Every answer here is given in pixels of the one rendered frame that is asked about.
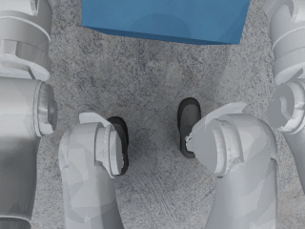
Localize robot left shin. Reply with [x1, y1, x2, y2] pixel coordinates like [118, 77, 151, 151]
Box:
[58, 112, 124, 172]

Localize right robot upper arm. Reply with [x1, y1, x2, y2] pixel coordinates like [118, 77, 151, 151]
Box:
[266, 78, 305, 195]

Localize carton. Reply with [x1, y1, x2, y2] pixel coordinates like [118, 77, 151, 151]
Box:
[81, 0, 251, 46]

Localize left robot upper arm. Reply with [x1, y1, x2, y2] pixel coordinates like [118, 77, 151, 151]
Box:
[0, 76, 58, 229]

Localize right robot foot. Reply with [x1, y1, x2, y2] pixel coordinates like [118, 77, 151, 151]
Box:
[177, 97, 201, 159]

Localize right robot forearm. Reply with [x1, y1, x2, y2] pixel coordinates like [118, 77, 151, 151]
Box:
[262, 0, 305, 86]

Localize left robot forearm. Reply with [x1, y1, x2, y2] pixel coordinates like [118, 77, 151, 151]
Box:
[0, 0, 58, 81]

